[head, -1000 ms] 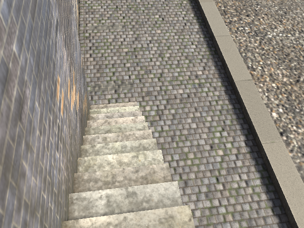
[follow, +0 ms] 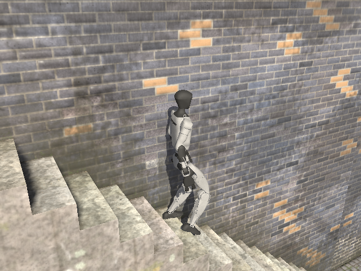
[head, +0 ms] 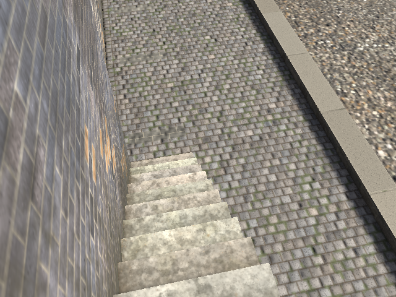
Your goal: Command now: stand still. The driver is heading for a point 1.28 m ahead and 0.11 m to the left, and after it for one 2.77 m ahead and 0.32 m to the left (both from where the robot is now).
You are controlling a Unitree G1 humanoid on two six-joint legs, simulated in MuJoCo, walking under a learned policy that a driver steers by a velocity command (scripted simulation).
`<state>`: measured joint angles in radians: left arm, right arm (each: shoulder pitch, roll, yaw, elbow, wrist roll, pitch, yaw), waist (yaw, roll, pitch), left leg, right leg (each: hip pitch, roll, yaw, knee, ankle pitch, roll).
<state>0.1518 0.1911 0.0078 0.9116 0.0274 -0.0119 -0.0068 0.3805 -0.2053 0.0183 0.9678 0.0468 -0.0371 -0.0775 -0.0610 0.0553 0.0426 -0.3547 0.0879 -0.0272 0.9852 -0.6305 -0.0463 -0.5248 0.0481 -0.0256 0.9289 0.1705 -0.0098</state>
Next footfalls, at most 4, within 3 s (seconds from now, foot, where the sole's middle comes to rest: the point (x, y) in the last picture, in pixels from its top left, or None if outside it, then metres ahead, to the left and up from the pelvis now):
0.52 left None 0.26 0.13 -0.95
0.78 right None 0.43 -0.01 -1.11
1.10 left None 0.62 0.21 -1.30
1.62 right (208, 269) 0.88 -0.05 -1.50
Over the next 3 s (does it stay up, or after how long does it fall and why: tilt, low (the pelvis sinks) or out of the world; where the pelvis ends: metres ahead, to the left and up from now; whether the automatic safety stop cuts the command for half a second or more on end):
stays up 1.23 0.10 -1.14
